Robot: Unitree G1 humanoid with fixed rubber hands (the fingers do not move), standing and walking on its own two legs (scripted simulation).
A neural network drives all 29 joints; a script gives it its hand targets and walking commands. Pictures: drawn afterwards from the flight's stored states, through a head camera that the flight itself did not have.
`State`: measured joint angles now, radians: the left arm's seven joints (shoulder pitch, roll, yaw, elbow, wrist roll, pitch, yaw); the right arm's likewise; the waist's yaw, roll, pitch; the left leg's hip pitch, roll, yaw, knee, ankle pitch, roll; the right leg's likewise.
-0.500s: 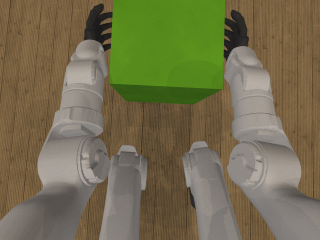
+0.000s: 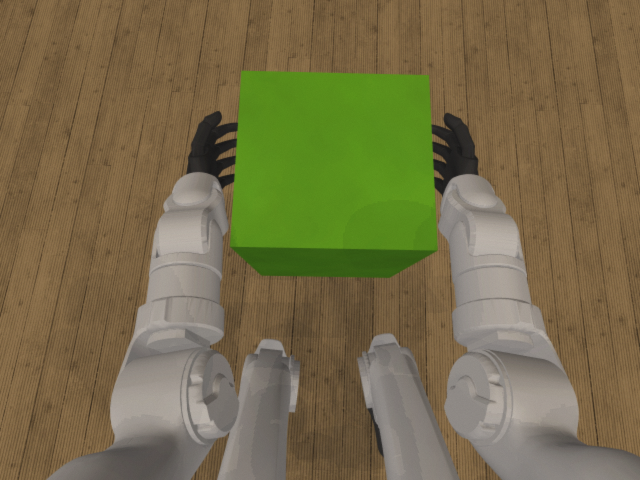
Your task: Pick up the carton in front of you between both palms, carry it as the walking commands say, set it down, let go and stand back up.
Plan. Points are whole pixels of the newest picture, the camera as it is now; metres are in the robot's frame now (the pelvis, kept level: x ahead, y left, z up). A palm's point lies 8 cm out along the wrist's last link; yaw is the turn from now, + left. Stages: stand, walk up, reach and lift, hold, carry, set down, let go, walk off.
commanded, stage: reach and lift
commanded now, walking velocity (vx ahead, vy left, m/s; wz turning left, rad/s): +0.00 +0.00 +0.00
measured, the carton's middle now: (329, 194) +0.48 -0.01 -0.12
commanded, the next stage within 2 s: hold in 1.94 s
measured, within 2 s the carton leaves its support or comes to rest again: neither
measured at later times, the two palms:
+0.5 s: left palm (145, 168) +0.42 +0.14 +0.11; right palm (535, 163) +0.42 -0.16 +0.11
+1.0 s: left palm out of the picture +0.37 +0.15 +0.24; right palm out of the picture +0.37 -0.15 +0.24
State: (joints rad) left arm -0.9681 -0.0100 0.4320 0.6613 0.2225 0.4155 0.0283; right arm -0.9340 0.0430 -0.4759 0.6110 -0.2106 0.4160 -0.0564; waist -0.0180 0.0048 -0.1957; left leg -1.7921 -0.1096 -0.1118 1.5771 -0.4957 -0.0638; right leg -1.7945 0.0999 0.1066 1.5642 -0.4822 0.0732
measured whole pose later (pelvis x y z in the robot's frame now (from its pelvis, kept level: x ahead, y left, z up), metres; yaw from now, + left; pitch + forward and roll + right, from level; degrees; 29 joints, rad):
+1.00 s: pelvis +0.08 +0.00 +0.22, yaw +0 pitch +0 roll +0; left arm -0.25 -0.15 0.25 0.38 0.25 0.57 0.01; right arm -0.25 0.15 -0.25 0.38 -0.25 0.57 -0.02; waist 0.00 0.00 -0.09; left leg -0.23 -0.04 -0.15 0.46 -0.24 -0.02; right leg -0.24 0.04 0.14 0.47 -0.23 0.02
